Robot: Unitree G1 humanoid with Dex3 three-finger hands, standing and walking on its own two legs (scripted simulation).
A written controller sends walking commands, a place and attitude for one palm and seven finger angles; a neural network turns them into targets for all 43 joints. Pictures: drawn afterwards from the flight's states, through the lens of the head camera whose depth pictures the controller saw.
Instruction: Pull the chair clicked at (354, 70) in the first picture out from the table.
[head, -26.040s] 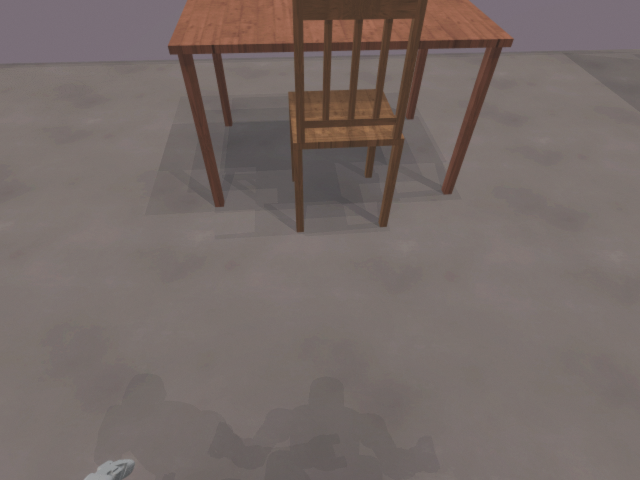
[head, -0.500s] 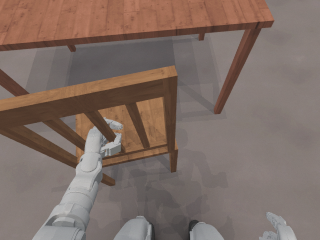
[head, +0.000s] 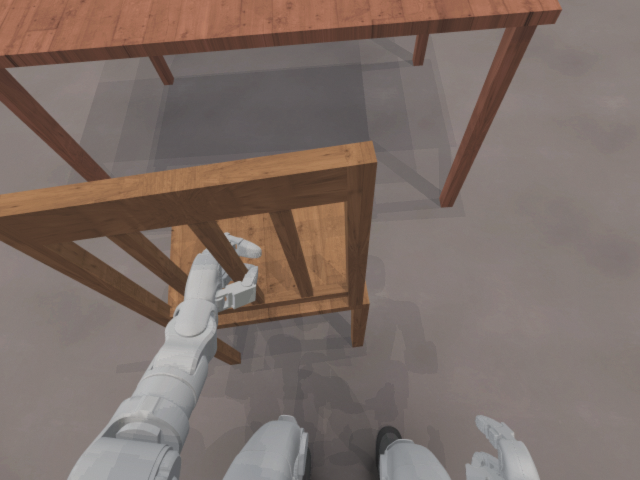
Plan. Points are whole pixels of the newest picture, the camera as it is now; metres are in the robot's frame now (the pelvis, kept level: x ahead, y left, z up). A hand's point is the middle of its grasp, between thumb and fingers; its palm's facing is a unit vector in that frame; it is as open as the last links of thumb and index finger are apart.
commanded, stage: step backward, pulling the chair out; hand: left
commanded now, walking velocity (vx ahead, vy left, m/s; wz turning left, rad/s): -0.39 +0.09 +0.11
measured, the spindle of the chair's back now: (234, 267) +0.38 +0.15 -0.07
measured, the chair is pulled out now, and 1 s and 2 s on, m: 0.29 0.49 0.59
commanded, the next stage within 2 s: stop walking, hand still on the chair in 1.22 s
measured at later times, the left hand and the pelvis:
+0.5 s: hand (230, 356) +0.25 +0.14 -0.07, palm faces -0.08 -0.98 -0.17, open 5.3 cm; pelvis -0.10 +0.04 +0.00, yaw +2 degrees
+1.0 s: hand (218, 448) +0.15 +0.14 -0.07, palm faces -0.05 -0.98 -0.18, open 5.3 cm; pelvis -0.20 +0.03 -0.01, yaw +4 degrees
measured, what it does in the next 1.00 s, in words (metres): walks backwards: left foot, then right foot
